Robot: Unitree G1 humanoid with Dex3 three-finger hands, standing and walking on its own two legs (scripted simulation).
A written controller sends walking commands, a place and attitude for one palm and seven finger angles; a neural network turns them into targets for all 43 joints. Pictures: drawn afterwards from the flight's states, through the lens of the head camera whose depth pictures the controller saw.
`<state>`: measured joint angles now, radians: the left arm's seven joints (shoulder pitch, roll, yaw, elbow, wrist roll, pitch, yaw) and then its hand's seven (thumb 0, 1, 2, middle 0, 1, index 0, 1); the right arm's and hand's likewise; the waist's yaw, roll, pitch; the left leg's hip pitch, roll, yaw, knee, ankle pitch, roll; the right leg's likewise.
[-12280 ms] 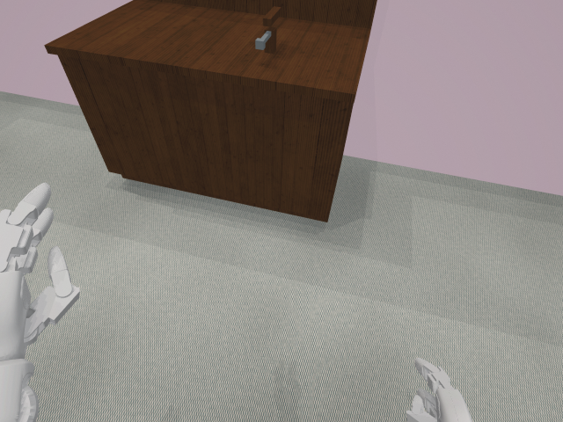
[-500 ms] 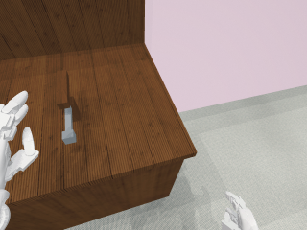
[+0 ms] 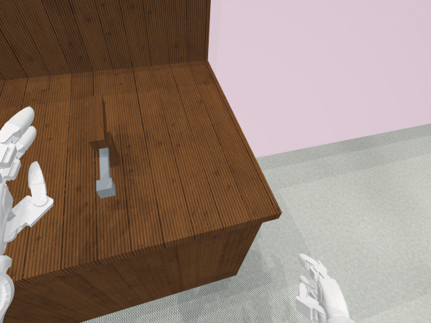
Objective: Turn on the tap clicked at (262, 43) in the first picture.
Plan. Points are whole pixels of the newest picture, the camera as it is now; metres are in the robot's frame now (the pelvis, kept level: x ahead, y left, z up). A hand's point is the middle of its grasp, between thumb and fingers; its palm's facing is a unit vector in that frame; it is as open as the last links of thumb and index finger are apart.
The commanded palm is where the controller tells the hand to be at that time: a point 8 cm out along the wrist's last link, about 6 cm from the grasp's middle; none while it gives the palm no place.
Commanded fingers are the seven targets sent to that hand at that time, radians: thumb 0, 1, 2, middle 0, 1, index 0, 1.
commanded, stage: shuffle to correct the standing spot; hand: left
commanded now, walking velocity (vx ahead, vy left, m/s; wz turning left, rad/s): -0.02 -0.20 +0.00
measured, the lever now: (105, 188) +0.33 +0.25 +0.02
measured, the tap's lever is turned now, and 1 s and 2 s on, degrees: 0 0 0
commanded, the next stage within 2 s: none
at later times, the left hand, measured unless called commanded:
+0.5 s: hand (102, 209) +0.23 +0.18 +0.16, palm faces +0.31 -0.87 -0.37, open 7.4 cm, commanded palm +0.17 +0.22 +0.18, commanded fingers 0.00 0.90 0.90 -0.20 -0.30 -0.20 -0.30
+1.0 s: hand (90, 216) +0.21 +0.19 +0.16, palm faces +0.34 -0.86 -0.39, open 7.4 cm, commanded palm +0.16 +0.22 +0.18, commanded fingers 0.00 0.90 0.90 -0.20 -0.30 -0.20 -0.30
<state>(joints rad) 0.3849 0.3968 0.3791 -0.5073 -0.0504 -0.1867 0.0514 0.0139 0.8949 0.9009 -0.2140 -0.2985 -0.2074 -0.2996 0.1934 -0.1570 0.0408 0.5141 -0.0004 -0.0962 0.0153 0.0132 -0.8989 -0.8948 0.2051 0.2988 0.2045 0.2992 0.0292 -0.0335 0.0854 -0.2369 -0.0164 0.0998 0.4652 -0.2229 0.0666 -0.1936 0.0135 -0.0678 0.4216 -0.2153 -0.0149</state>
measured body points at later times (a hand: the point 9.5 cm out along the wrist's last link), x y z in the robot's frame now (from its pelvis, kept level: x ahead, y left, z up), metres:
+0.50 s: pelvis +0.00 -0.06 -0.01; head +0.02 -0.04 +0.44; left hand +0.20 +0.23 +0.18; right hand +0.16 -0.31 -0.08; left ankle +0.02 +0.07 -0.74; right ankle +0.01 -0.11 -0.74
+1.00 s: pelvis +0.00 -0.06 -0.01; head +0.02 -0.04 +0.44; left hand +0.19 +0.23 +0.18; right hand +0.17 -0.29 -0.08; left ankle +0.02 +0.07 -0.74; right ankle +0.01 -0.11 -0.74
